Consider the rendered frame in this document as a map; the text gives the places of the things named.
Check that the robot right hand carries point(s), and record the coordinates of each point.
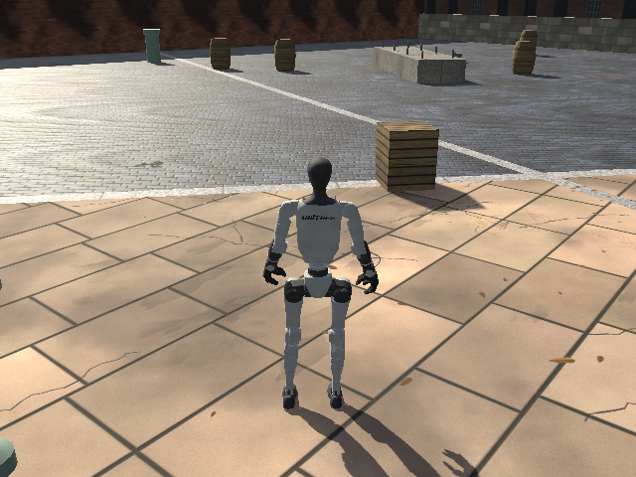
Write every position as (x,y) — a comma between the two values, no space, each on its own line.
(373,280)

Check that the robot right forearm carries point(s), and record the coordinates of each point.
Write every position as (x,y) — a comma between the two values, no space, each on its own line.
(366,262)

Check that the robot left hand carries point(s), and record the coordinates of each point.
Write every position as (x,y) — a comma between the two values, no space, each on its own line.
(277,271)

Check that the left robot upper arm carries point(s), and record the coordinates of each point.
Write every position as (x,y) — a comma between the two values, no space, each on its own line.
(286,211)

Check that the robot left forearm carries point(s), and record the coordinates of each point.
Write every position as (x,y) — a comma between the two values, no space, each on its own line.
(272,258)

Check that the left robot shin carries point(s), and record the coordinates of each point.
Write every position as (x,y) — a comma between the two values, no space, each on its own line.
(290,362)

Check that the robot right thigh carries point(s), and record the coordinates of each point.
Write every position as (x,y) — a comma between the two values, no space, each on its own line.
(340,299)

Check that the right robot upper arm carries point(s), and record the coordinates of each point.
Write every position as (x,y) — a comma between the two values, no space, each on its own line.
(350,211)

